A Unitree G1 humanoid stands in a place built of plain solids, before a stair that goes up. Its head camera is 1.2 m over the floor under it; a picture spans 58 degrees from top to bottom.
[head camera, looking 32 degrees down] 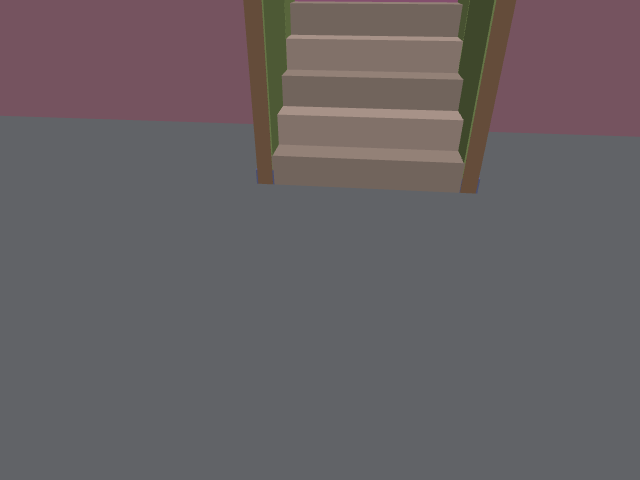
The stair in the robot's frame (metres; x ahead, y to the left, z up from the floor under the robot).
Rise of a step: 0.20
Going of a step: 0.21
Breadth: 1.20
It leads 6 degrees to the right of straight ahead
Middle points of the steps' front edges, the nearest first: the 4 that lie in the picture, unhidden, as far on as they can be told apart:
2.55 -0.29 0.20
2.76 -0.31 0.40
2.97 -0.33 0.60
3.18 -0.36 0.80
